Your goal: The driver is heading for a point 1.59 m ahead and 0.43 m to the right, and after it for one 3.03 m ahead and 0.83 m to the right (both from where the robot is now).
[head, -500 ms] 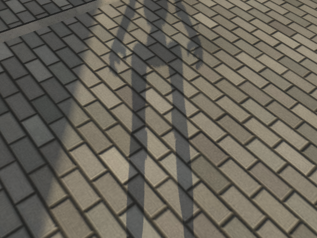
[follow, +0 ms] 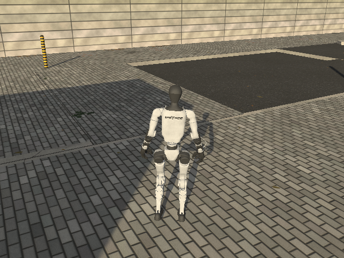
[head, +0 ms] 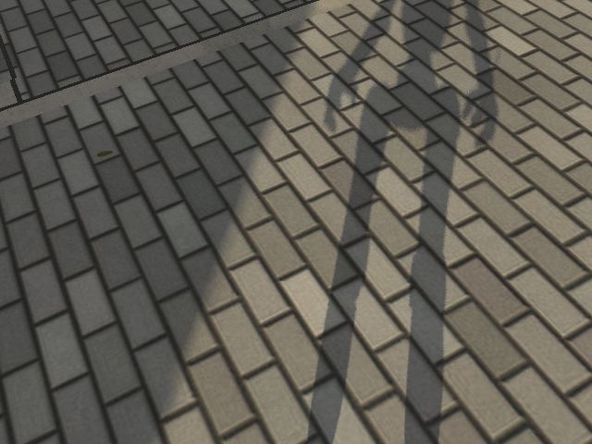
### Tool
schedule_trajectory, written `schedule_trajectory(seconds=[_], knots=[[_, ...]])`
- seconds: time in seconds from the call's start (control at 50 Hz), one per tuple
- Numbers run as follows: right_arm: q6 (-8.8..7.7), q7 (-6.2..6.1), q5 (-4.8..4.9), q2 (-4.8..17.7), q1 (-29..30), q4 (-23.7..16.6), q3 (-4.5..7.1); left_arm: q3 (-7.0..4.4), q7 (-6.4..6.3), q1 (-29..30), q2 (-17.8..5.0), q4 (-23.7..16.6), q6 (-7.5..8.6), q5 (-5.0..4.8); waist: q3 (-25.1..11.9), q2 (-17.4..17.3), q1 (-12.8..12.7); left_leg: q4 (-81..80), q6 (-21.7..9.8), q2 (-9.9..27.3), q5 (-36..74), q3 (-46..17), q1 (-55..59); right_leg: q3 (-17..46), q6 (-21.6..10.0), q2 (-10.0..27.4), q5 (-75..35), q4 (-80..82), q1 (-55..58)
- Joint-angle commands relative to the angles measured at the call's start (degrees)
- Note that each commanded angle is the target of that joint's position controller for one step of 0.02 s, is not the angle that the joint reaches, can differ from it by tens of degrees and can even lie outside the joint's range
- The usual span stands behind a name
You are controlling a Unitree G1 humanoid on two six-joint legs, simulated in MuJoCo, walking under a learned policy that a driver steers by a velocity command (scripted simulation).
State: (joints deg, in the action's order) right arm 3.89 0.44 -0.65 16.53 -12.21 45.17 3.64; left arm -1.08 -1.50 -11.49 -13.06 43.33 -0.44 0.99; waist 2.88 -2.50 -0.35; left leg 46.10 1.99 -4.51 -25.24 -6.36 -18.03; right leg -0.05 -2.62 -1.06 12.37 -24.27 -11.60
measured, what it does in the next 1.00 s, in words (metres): steps on the spot, turning right: left foot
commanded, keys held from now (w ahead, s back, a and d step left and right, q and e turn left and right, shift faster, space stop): no key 0.20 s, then e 0.72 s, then w+e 0.08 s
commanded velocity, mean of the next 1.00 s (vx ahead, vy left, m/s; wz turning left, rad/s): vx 0.01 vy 0.00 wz -0.31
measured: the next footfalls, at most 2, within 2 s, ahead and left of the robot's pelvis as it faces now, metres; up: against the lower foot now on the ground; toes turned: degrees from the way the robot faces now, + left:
left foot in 0.10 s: +0.01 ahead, +0.12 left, +0.00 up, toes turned -4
left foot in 1.14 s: +0.10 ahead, +0.07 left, +0.00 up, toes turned -33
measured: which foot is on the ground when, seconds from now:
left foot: up 0.00-0.08, down 0.10-0.56, up 0.58-1.00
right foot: down 0.00-1.00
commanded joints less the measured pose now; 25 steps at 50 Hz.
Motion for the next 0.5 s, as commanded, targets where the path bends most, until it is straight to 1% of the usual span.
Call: schedule_trajectory(seconds=[0.02, 0.04, 0.06, 0.08, 0.1, 0.12, 0.14, 0.16, 0.2, 0.22, 0.24, 0.26, 0.28, 0.32, 0.36, 0.38, 0.4, 0.42, 0.44, 0.46, 0.48, 0.5], knots=[[-0.32, -0.55, 0.62, 2.53, 0.61, -2.25, -0.19, -2.32, 0.26, -1.39, -9.33, -1.16, 0.15, 0.29, -4.36, 13.24, -1.44, -11.41, -0.14, 0.49, -0.92, 4.89, 2.02, 10.47, -8.67, 11.55, -22.89, 3.63, 7.02], [-0.47, -0.81, 0.77, 2.55, -0.25, -1.51, -0.30, -2.46, 0.39, -1.50, -9.68, -0.61, -0.14, 0.21, -4.18, 13.09, -0.86, -16.57, -0.72, 0.50, 2.26, 5.67, 4.25, 10.67, -8.27, 11.34, -23.71, 2.67, 6.57], [-0.80, -1.09, 0.73, 2.16, -1.82, -0.45, -0.56, -2.48, 0.44, -1.11, -9.75, -0.12, -0.36, -0.09, -3.99, 11.87, 0.52, -24.82, -1.42, 0.65, 9.18, 6.31, 8.14, 10.15, -6.95, 10.77, -24.45, 1.32, 5.23], [-1.39, -1.44, 0.26, 2.80, -2.24, 0.19, -0.66, -2.43, 0.43, -1.66, -9.39, 0.40, -0.24, -0.16, -4.22, 10.14, 0.86, -30.38, -2.25, 2.41, 17.04, 3.78, 13.24, 10.32, -4.77, 10.60, -23.48, 0.68, 2.31], [-2.20, -1.86, -0.57, 5.03, -2.17, 0.25, -0.51, -2.07, 0.63, -2.14, -8.12, 0.11, 0.24, -0.28, -6.12, 6.50, 0.19, -30.69, -3.31, 7.46, 20.55, -2.12, 18.56, 9.80, -2.16, 9.72, -18.23, -0.07, -1.38], [-2.62, -1.99, -0.60, 8.53, 0.90, 0.44, 0.04, -1.51, 0.92, -3.05, -5.85, -0.41, 0.64, -0.95, -4.86, -2.85, -3.02, -27.64, -5.92, 12.56, 28.17, -7.49, 15.08, 5.05, -0.18, 4.40, -8.07, 1.10, -2.42], [-3.03, -1.57, -0.10, 5.01, 2.27, 0.73, -0.89, -1.28, 0.68, -1.54, -5.92, 1.16, 0.36, -0.62, -4.65, -2.21, -1.48, -27.33, -7.19, 13.47, 25.66, -7.20, 10.17, 4.08, 0.67, 3.51, -2.28, 3.12, 2.86], [-3.40, -1.44, -0.14, 3.60, 3.00, 1.05, -1.44, -1.49, 0.56, -0.34, -6.47, 1.93, 0.15, -0.34, -2.86, -2.18, -1.07, -27.84, -6.43, 11.81, 21.54, -6.31, 8.41, 4.35, 0.95, 3.40, -2.98, 3.44, 3.77], [-3.73, -1.94, -0.14, 3.93, 1.74, 2.87, -1.67, -1.85, 0.75, -0.01, -7.38, 3.39, 0.05, -0.19, -1.56, -2.95, -0.38, -28.78, -5.29, 9.75, 19.18, -4.95, 7.43, 4.71, 0.56, 4.18, -6.85, 3.15, 4.93], [-3.88, -2.25, -0.09, 3.90, 1.09, 4.01, -1.77, -1.68, 0.95, -1.01, -6.95, 4.37, 0.10, -0.25, -1.49, -3.00, -0.63, -29.08, -5.00, 9.34, 18.86, -3.92, 8.30, 5.41, 0.42, 4.68, -8.22, 3.84, 4.50], [-3.91, -2.45, -0.16, 4.29, 0.80, 4.63, -1.59, -1.64, 1.00, -1.11, -7.01, 5.17, 0.20, -0.45, -0.93, -2.20, -0.39, -28.76, -4.87, 8.90, 18.69, -2.98, 9.40, 5.82, 0.31, 4.69, -8.84, 3.77, 3.05], [-3.86, -2.70, -0.18, 5.13, 0.77, 4.88, -1.24, -1.80, 1.03, -0.47, -7.54, 5.40, 0.27, -0.59, -0.69, -1.32, -0.10, -28.21, -5.12, 8.92, 18.68, -2.54, 10.39, 5.90, 0.27, 4.20, -8.97, 2.81, 1.22], [-3.75, -2.95, -0.16, 5.93, 0.76, 5.04, -0.90, -1.92, 1.07, 0.17, -7.81, 5.46, 0.24, -0.70, -0.79, -0.92, 0.14, -27.93, -5.64, 9.42, 18.27, -2.47, 10.92, 5.81, 0.35, 3.44, -8.44, 1.45, -0.47], [-3.37, -3.34, -0.06, 7.31, 0.12, 5.44, -0.14, -2.01, 1.16, 0.91, -7.51, 5.34, -0.02, -0.78, -0.53, -1.50, 0.64, -28.08, -7.24, 11.25, 16.36, -3.09, 10.67, 5.05, 0.54, 1.57, -5.72, -2.54, -3.84], [-2.83, -3.60, -0.20, 8.33, -0.39, 5.66, 0.63, -2.12, 1.21, 0.33, -7.08, 5.22, -0.42, -0.50, 0.34, -3.20, 0.73, -28.59, -9.75, 14.48, 14.75, -4.37, 9.20, 3.44, 0.47, -0.17, -1.06, -7.87, -6.91], [-2.58, -3.71, -0.33, 8.43, 0.22, 5.38, 0.87, -2.21, 1.24, -0.60, -6.83, 5.29, -0.61, -0.24, 0.50, -4.59, 0.49, -28.81, -11.38, 16.60, 15.13, -5.27, 8.07, 2.59, 0.21, -0.56, 3.17, -11.69, -7.90], [-2.45, -3.80, -0.41, 8.05, 1.24, 4.79, 0.93, -2.37, 1.27, -1.33, -6.75, 5.33, -0.81, -0.01, 0.62, -5.43, 0.28, -28.75, -13.29, 18.97, 17.10, -6.25, 6.49, 1.81, -0.27, -0.52, 8.06, -16.32, -8.52], [-2.44, -3.84, -0.48, 7.58, 2.26, 4.16, 0.87, -2.58, 1.30, -1.89, -6.70, 5.35, -1.04, 0.08, 0.89, -5.34, 0.11, -28.21, -15.20, 21.15, 21.50, -6.74, 5.36, 0.93, -0.77, -0.22, 12.53, -20.83, -9.24], [-2.57, -3.82, -0.65, 7.03, 2.90, 3.75, 0.69, -2.73, 1.34, -2.05, -6.53, 5.25, -1.30, 0.03, 1.01, -4.68, 0.07, -27.29, -16.41, 22.71, 27.28, -6.59, 5.50, 0.27, -1.14, 0.41, 17.12, -23.84, -10.32], [-2.70, -3.71, -0.84, 7.00, 3.20, 3.65, 0.64, -2.66, 1.43, -2.02, -6.05, 4.95, -1.46, -0.11, 0.93, -3.57, -0.15, -26.24, -16.20, 23.02, 31.70, -5.30, 6.32, -0.16, -1.28, 1.32, 18.54, -23.21, -10.74], [-2.78, -3.57, -0.94, 7.48, 3.80, 3.57, 0.77, -2.55, 1.55, -2.35, -5.59, 4.81, -1.45, -0.26, 0.10, -3.16, -0.39, -24.67, -14.98, 22.16, 34.55, -3.40, 7.08, -0.91, -1.31, 1.52, 16.67, -20.83, -9.36], [-2.70, -3.42, -0.89, 8.11, 4.61, 3.47, 0.96, -2.53, 1.68, -3.17, -5.37, 4.90, -1.33, -0.40, -1.00, -3.49, -0.77, -22.41, -13.36, 20.76, 35.60, -1.19, 7.61, -1.90, -1.33, 1.00, 13.58, -17.11, -6.99]])
Over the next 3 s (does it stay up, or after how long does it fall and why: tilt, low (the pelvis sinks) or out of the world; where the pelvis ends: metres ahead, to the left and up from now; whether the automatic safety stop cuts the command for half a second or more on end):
stays up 0.37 -0.18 0.00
